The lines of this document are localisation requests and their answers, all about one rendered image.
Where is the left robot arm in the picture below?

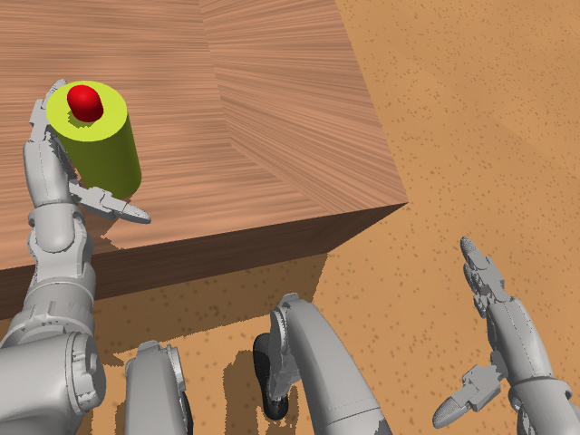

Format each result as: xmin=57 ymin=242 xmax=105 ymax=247
xmin=0 ymin=202 xmax=106 ymax=435

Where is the left robot hand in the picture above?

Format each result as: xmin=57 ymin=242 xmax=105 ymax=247
xmin=23 ymin=79 xmax=151 ymax=224

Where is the bottle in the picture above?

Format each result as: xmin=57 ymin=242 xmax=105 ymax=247
xmin=46 ymin=81 xmax=141 ymax=199

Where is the right robot hand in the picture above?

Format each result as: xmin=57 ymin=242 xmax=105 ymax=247
xmin=432 ymin=237 xmax=555 ymax=429

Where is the right robot foot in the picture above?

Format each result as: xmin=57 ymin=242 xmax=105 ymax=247
xmin=253 ymin=333 xmax=288 ymax=421

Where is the right robot arm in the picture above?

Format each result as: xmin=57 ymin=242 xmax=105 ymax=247
xmin=508 ymin=377 xmax=580 ymax=435

